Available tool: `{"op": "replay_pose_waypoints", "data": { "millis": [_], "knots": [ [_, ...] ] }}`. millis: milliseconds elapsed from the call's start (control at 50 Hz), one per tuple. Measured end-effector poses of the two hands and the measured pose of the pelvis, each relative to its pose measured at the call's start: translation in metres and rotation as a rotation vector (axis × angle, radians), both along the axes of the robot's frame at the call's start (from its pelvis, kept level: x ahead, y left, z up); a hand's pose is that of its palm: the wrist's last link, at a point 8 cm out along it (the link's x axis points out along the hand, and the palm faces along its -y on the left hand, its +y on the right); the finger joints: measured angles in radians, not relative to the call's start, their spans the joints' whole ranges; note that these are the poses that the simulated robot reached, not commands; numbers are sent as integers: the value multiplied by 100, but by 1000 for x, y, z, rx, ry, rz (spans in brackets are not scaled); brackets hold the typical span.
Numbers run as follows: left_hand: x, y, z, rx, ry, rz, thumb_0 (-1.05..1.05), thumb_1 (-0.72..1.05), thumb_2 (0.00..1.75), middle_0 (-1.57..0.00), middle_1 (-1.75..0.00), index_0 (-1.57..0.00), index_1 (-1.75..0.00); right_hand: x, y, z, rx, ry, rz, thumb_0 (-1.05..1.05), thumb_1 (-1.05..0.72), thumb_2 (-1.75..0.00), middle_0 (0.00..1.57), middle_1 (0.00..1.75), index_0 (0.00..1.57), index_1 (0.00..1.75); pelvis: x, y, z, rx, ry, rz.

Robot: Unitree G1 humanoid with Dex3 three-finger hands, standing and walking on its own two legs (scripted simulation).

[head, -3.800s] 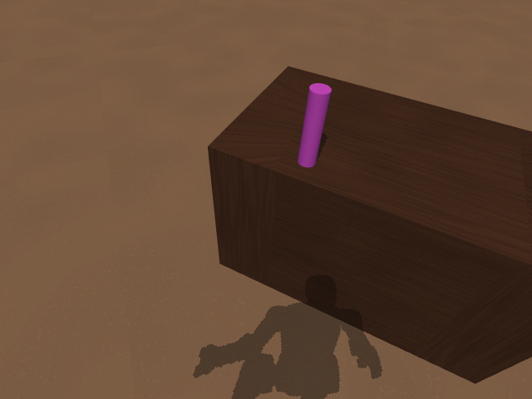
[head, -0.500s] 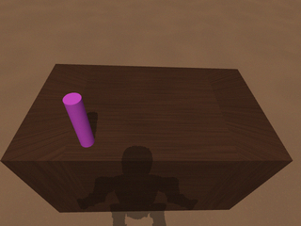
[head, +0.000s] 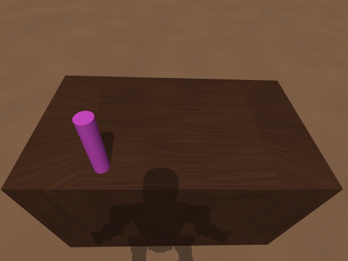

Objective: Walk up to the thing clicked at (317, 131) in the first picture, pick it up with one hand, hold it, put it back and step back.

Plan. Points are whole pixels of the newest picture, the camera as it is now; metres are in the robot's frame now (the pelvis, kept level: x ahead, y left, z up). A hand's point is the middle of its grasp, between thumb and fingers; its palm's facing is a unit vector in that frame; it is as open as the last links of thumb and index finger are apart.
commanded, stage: stand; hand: left
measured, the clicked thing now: (93, 145) +0.44 +0.22 -0.02
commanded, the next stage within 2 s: none
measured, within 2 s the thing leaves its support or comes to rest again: neither
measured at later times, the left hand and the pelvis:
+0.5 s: hand out of the picture +0.08 +0.25 -0.16, palm faces -0.03 -0.94 -0.35, open 7.4 cm; pelvis +0.00 -0.01 +0.00, yaw +0 degrees
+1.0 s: hand out of the picture +0.07 +0.25 -0.16, palm faces -0.03 -0.94 -0.35, open 7.4 cm; pelvis +0.00 -0.01 +0.00, yaw +0 degrees
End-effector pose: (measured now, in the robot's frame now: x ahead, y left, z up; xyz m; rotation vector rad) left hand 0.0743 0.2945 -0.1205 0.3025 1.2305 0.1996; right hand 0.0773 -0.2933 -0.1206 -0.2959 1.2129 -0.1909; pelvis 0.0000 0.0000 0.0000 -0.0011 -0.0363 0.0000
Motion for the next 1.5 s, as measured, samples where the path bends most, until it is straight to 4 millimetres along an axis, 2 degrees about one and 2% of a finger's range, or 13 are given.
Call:
{"op": "replay_pose_waypoints", "data": {
  "millis": [540,960,1500],
  "knots": [
    [4,-3,2,15,-5,-23,1,91,90,-20,-30,-21,-30,-2,-12,1,-12,19,1,1,-90,-90,21,30,20,30,3,-7,0,1,1,4],
    [-4,-4,1,16,9,-19,1,91,90,-20,-30,-21,-30,-8,-12,0,-10,33,2,1,-90,-90,21,30,20,30,3,-9,0,1,1,5],
    [-3,-1,2,17,12,-15,1,91,90,-20,-30,-21,-30,-4,-10,0,-13,36,11,1,-90,-90,21,30,20,30,7,-7,0,2,3,9]
  ]
}}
